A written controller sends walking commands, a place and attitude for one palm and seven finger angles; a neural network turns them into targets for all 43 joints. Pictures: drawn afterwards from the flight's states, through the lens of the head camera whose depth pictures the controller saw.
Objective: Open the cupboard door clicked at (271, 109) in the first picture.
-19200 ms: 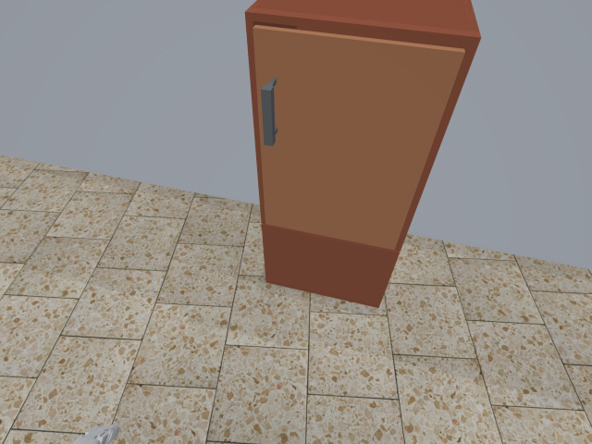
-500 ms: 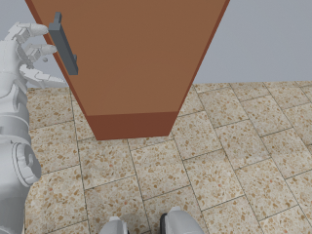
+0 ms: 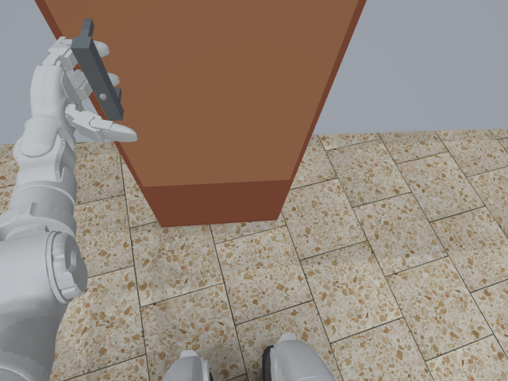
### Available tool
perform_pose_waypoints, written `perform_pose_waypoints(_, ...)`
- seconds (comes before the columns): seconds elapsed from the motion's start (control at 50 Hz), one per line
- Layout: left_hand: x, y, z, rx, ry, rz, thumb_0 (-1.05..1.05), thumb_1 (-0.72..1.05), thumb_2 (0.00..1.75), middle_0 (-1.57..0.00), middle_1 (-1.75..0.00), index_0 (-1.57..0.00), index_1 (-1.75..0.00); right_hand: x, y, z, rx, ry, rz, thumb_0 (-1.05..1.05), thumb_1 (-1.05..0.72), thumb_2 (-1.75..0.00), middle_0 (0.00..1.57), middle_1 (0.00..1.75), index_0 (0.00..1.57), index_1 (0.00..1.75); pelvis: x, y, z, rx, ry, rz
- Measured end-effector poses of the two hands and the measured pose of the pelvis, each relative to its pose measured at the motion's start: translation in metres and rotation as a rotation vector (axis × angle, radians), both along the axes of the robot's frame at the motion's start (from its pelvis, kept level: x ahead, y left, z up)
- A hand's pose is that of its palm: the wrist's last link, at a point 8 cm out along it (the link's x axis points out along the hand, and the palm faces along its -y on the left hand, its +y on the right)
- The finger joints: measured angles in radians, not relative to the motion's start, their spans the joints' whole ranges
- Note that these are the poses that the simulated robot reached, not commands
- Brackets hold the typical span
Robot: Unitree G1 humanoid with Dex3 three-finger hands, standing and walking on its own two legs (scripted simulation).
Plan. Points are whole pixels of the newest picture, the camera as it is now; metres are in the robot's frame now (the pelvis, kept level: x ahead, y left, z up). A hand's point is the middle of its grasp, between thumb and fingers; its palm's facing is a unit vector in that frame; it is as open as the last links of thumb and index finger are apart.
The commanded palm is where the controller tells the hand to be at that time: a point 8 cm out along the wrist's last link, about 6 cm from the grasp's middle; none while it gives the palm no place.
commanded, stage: slide the fingers in behind the handle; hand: left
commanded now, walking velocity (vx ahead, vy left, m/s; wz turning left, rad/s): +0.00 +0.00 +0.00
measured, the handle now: (102, 73) +0.57 +0.19 +0.09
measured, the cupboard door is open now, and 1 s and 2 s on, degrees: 0 0 11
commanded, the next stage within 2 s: close the thumb around the handle in 0.66 s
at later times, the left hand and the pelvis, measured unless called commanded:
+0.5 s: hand (117, 96) +0.52 +0.16 +0.09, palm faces -0.01 -1.00 -0.03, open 13.9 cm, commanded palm +0.50 +0.20 +0.09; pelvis +0.00 -0.01 +0.00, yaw +0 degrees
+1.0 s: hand (117, 96) +0.52 +0.16 +0.09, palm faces -0.01 -1.00 -0.03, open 12.4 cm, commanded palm +0.50 +0.20 +0.09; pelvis +0.00 +0.00 +0.00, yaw +0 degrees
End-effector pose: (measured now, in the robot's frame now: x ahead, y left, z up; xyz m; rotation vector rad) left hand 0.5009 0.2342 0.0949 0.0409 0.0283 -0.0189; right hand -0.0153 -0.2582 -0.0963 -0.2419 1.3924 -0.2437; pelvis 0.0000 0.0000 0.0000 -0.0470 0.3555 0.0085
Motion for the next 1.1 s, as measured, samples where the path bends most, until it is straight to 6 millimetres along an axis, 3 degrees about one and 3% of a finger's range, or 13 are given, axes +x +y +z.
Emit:
perform_pose_waypoints(0.28, 0.0, -0.017, 0.0, -0.023, 0.005, 0.008, -0.01, -0.5, 0.3, -0.3, -1.2, -0.31, -1.22, -0.006, -0.008, 0.0, -0.002, -0.008, -0.008, 0.01, -0.91, -0.9, 0.2, 0.3, 0.2, 0.3, -0.003, -0.007, 0.001, 0.008, -0.004, -0.003)
perform_pose_waypoints(0.82, -0.001, -0.02, 0.0, -0.024, -0.002, 0.014, -0.01, -0.5, 0.31, -0.31, -1.2, -0.3, -1.21, -0.005, 0.0, -0.001, 0.011, -0.017, -0.013, 0.01, -0.91, -0.9, 0.2, 0.3, 0.2, 0.3, -0.001, -0.002, 0.001, 0.01, -0.008, -0.01)
perform_pose_waypoints(0.94, 0.0, -0.018, 0.0, -0.013, -0.008, 0.013, -0.01, -0.37, 0.36, -0.31, -1.21, -0.32, -1.22, -0.002, 0.001, -0.001, 0.007, -0.022, -0.013, 0.01, -0.91, -0.9, 0.21, 0.3, 0.2, 0.3, 0.001, 0.0, 0.002, 0.01, -0.006, -0.01)
perform_pose_waypoints(1.1, 0.001, -0.02, -0.002, -0.027, -0.002, 0.013, -0.01, -0.01, 0.52, -0.34, -1.25, -0.33, -1.25, 0.0, 0.001, -0.002, 0.007, -0.017, -0.011, 0.01, -0.91, -0.9, 0.2, 0.3, 0.2, 0.3, 0.002, 0.001, 0.001, 0.008, -0.003, -0.008)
